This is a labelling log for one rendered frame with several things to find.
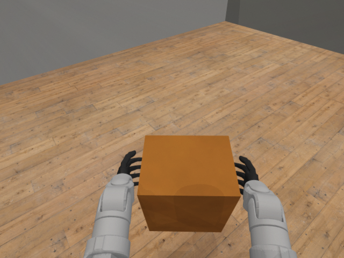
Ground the left robot forearm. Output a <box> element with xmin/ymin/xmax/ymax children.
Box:
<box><xmin>83</xmin><ymin>174</ymin><xmax>134</xmax><ymax>258</ymax></box>

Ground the carton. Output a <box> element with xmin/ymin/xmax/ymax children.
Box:
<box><xmin>137</xmin><ymin>135</ymin><xmax>241</xmax><ymax>232</ymax></box>

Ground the right robot forearm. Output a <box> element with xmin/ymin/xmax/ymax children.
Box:
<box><xmin>243</xmin><ymin>180</ymin><xmax>297</xmax><ymax>258</ymax></box>

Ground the right robot hand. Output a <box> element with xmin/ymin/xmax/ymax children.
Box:
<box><xmin>234</xmin><ymin>156</ymin><xmax>259</xmax><ymax>195</ymax></box>

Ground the left robot hand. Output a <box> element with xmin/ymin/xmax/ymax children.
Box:
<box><xmin>117</xmin><ymin>150</ymin><xmax>142</xmax><ymax>186</ymax></box>

